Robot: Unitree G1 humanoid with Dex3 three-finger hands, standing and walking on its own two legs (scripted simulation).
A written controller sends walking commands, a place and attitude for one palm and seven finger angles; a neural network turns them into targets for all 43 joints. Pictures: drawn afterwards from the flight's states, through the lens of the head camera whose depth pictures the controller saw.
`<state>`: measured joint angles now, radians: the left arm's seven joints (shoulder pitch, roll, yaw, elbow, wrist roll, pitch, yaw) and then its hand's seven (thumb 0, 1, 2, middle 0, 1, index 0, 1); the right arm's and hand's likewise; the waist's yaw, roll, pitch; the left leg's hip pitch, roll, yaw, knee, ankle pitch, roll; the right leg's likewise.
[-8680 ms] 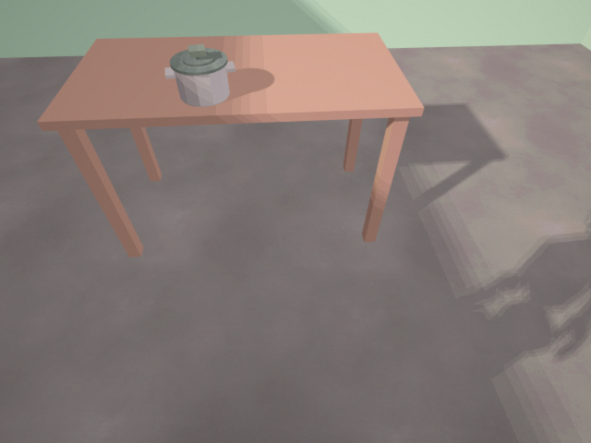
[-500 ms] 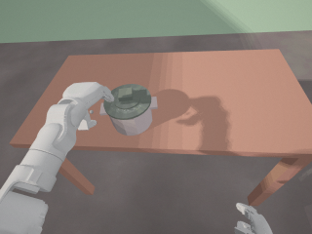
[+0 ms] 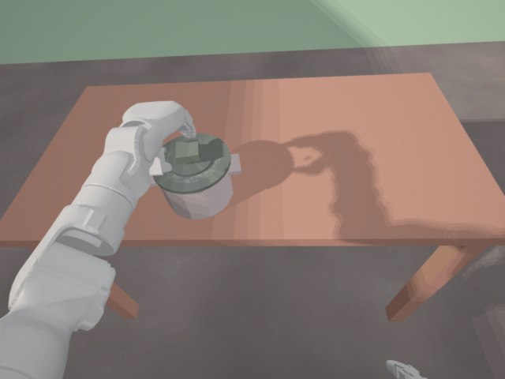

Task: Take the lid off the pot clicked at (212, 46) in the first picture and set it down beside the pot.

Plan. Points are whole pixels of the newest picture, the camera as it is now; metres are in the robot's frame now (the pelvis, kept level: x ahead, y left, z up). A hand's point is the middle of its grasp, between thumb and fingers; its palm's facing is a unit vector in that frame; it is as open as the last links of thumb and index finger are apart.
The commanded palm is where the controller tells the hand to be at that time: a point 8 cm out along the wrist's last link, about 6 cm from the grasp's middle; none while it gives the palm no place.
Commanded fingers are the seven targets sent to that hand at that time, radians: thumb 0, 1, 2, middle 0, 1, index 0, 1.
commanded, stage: move the open hand above the knob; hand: left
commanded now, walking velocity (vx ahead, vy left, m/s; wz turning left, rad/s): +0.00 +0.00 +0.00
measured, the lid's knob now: (187, 151) +0.53 +0.12 +0.05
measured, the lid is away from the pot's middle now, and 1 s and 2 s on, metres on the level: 0.00 0.00 0.00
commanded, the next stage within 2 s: lower the open fingers around the knob in 1.02 s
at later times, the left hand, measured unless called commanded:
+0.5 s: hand (175, 134) +0.49 +0.13 +0.12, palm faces -0.31 -0.03 -0.95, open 10.0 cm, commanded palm +0.49 +0.14 +0.18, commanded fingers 0.00 -0.27 1.37 -0.83 -0.08 -0.83 -0.08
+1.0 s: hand (184, 132) +0.50 +0.11 +0.12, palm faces -0.31 -0.02 -0.95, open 10.0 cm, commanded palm +0.50 +0.12 +0.18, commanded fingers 0.00 -0.27 1.37 -0.83 -0.08 -0.83 -0.08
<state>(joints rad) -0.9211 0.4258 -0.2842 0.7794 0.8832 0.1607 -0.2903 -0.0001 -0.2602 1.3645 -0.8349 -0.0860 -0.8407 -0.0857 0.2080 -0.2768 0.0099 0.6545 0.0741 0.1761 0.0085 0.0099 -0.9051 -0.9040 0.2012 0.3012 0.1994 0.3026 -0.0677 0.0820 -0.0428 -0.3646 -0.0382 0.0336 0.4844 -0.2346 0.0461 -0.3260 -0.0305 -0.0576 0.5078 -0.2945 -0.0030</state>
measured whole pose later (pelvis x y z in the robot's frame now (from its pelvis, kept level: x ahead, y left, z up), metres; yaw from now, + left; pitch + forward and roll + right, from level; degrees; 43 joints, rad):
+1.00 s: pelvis +0.00 +0.00 +0.00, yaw -2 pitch +10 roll +0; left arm -1.11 0.38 -0.26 1.04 0.93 0.19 -0.25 0.00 -0.26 1.36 -0.83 -0.09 -0.84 -0.09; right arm 0.26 -0.27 0.00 0.70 0.06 0.14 -0.01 0.01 -0.90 -0.90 0.20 0.30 0.20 0.30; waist -0.11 0.07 -0.08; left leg -0.43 -0.03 0.06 0.49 -0.24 0.05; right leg -0.40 -0.02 -0.03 0.51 -0.29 0.00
